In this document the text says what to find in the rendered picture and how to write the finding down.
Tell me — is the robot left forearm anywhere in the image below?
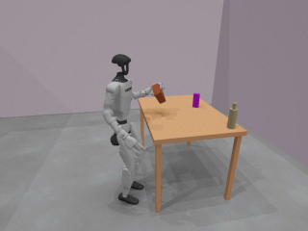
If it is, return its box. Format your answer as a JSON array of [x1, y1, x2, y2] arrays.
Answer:
[[132, 88, 151, 99]]

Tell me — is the sponge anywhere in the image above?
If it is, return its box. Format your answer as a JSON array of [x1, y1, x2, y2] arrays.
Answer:
[[151, 83, 166, 104]]

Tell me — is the robot left shin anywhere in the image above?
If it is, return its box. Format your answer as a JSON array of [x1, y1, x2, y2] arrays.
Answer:
[[132, 159, 142, 183]]

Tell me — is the robot right upper arm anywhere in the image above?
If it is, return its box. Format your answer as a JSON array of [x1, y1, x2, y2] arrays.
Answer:
[[102, 82, 120, 116]]

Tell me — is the table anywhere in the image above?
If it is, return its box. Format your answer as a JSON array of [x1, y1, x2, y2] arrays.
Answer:
[[138, 94, 247, 213]]

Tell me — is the robot left hand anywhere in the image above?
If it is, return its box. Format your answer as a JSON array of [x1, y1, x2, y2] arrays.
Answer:
[[150, 82, 165, 96]]

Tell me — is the robot right hand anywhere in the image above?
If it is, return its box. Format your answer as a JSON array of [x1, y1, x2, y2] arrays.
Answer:
[[124, 136, 146, 156]]

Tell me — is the robot right forearm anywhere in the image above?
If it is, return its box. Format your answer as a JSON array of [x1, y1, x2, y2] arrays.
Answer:
[[102, 110, 129, 141]]

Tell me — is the robot head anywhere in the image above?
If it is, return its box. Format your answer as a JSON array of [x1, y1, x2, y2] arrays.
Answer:
[[112, 54, 131, 83]]

